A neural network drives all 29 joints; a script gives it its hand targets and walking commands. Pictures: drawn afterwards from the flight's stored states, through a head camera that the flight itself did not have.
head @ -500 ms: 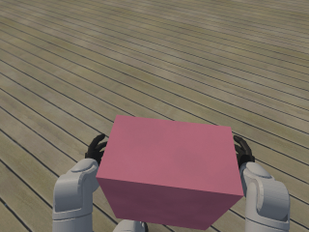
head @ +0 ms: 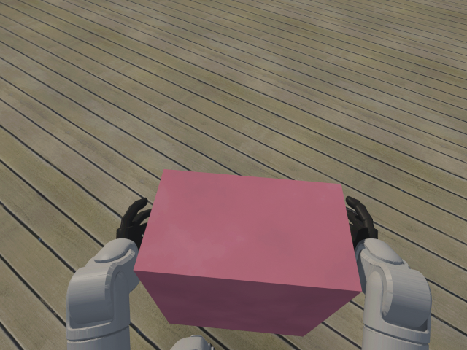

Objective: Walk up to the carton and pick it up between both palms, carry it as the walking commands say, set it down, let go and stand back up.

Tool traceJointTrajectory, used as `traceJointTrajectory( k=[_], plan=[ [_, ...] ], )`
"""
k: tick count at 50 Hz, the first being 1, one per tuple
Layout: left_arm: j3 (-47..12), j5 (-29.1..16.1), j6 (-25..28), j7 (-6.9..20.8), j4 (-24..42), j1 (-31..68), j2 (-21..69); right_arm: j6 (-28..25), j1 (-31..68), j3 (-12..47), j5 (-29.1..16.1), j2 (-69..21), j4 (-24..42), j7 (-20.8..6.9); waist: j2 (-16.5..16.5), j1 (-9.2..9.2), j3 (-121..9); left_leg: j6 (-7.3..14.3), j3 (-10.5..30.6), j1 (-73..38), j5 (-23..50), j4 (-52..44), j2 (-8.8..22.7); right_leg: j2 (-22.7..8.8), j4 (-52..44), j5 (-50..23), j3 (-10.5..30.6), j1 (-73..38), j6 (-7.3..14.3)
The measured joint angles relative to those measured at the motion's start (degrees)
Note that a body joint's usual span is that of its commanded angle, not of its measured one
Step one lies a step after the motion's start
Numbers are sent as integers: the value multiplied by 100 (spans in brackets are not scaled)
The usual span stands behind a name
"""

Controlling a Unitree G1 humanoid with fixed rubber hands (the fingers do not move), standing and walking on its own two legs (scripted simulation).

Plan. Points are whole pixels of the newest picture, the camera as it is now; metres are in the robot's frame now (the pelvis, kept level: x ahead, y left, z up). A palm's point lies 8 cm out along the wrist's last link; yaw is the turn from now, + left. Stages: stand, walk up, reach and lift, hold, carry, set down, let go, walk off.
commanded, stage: carry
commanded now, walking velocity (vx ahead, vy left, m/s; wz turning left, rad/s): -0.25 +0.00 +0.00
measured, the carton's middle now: (242, 263) +0.25 +0.02 +0.01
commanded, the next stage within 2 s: none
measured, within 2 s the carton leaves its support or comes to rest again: neither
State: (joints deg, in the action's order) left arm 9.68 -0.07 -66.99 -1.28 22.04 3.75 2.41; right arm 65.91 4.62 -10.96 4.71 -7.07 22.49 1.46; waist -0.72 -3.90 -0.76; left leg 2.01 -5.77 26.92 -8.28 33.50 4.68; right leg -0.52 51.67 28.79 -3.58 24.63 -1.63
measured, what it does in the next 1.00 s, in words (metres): walks backwards: right foot, then left foot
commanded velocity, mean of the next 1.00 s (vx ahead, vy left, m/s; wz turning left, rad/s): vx -0.23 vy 0.00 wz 0.00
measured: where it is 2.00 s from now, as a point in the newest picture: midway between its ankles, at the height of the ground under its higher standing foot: outside the picture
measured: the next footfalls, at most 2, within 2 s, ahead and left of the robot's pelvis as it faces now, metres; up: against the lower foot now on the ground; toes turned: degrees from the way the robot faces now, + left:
right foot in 0.08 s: -0.02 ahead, -0.13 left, +0.00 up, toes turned -5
left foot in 0.38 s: -0.15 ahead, +0.13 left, +0.00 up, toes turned +7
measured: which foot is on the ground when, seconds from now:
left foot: down 0.00-0.10, up 0.12-0.36, down 0.38-0.74, up 0.76-1.00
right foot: up 0.00-0.06, down 0.08-0.40, up 0.42-0.70, down 0.72-1.00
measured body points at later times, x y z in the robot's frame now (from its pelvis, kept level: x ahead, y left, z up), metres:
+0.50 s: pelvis -0.23 +0.03 +0.00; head -0.22 +0.05 +0.45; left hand +0.02 +0.21 +0.05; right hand +0.04 -0.14 +0.07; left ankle -0.19 +0.13 -0.73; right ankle -0.16 -0.11 -0.67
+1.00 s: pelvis -0.44 +0.04 +0.00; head -0.43 +0.04 +0.45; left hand -0.18 +0.19 +0.06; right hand -0.19 -0.16 +0.07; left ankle -0.46 +0.15 -0.71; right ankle -0.35 -0.10 -0.73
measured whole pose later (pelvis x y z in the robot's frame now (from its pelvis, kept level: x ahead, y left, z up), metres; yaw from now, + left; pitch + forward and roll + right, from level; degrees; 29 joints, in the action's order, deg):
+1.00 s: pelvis -0.44 +0.04 +0.00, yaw +0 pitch +2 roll +1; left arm 8.6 4.3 -66.1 -1.1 25.3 2.0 7.2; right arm 65.9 5.1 -10.6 0.0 -1.5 22.7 1.4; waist 1.3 3.9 -0.7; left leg -1.8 -4.8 21.3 -26.7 43.5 1.4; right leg -5.1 32.2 7.8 -3.0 26.2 -1.5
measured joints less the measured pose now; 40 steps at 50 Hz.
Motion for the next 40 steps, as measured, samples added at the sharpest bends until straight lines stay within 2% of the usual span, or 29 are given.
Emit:
traceJointTrajectory(
  k=[3,4,5,6,8,11,13,17,19,20,21,23,24,27,30,34,35,37,38,40],
  plan=[
    [2,-95,65,6,-102,107,-60,13,25,14,92,-17,90,6,-108,-4,-32,-4,-45,284,313,-52,46,79,-1252,-154,-62,-687,116],
    [4,-101,112,9,-177,133,-19,27,27,12,107,26,105,6,-222,10,-12,-11,-22,361,432,-61,101,135,-1678,-614,-108,-833,153],
    [-15,-74,161,10,-272,133,47,41,-8,0,92,90,96,4,-335,48,19,-100,47,399,324,-80,125,181,-1764,-996,-150,-796,185],
    [-39,-26,157,9,-331,116,108,57,-78,-19,61,135,81,3,-312,112,29,-201,74,517,-223,156,58,129,-1724,-1141,-158,-709,206],
    [-56,90,122,9,-347,1,268,106,-205,-46,-31,224,60,1,-159,280,34,-332,124,833,-1197,1363,-141,-67,-1717,-1250,-149,-583,210],
    [-65,239,101,8,-105,-245,433,123,-252,-24,-208,331,40,-2,10,544,40,-406,112,908,-1424,2744,-249,-266,-1887,-1531,-79,-428,157],
    [-53,299,94,8,101,-303,488,82,-203,11,-311,394,59,-2,90,679,40,-447,71,608,-1586,2708,-247,-348,-1948,-1738,-35,-273,123],
    [-88,422,81,7,262,-157,481,12,50,34,-451,550,-21,-4,197,794,4,-405,83,-404,-1944,1371,-310,-467,-1977,-2101,-5,86,51],
    [-92,488,55,7,231,-44,462,-4,196,19,-484,595,-147,-9,272,793,-32,-317,36,-952,-1406,280,-348,-531,-1945,-2272,3,292,-17],
    [-81,493,37,9,177,11,403,-54,241,2,-465,542,-257,-11,422,767,-2,-194,-31,-941,-1016,141,-436,-617,-1963,-2333,64,342,-51],
    [-61,484,18,10,120,17,361,-71,271,-6,-430,487,-360,-14,444,701,17,-105,-47,-855,-882,176,-428,-588,-1821,-1943,94,442,-69],
    [-20,425,-33,14,65,-59,275,-54,246,-2,-331,344,-467,-14,300,547,20,-30,-27,-681,-823,248,-254,-361,-830,-753,106,749,-42],
    [-5,372,-56,16,43,-90,237,-38,188,-5,-270,265,-447,-13,235,464,21,-23,-7,-619,-772,228,-177,-254,-209,-492,131,884,-12],
    [1,214,-61,16,-13,-124,171,17,-8,-25,-124,110,-234,-12,115,225,1,-32,43,-434,-487,90,-66,-130,865,-392,118,911,-9],
    [-7,85,-36,13,34,-82,84,20,-67,-6,-49,38,-23,-9,41,60,-8,3,39,-204,-207,10,-27,-85,574,-179,67,475,-58],
    [4,-61,29,16,-29,72,-41,14,-4,23,70,-13,109,0,-73,-8,-38,-4,-13,154,175,-61,44,48,-637,-23,6,-334,51],
    [3,-83,49,19,-76,108,-52,24,7,21,97,-13,126,2,-108,0,-50,-8,-23,249,274,-72,57,77,-1115,-134,-30,-584,93],
    [-11,-74,140,22,-227,145,36,54,-4,4,105,78,143,1,-319,42,-10,-65,48,372,398,-125,138,182,-1784,-971,-112,-796,171],
    [-38,-32,157,22,-300,134,97,66,-63,-15,76,130,129,-1,-341,96,9,-148,93,470,49,1,103,163,-1765,-1149,-128,-720,193],
    [-63,83,127,20,-332,29,253,109,-194,-46,-16,220,102,-3,-200,244,20,-297,152,784,-1079,1067,-87,-16,-1716,-1234,-109,-577,196]
  ],
)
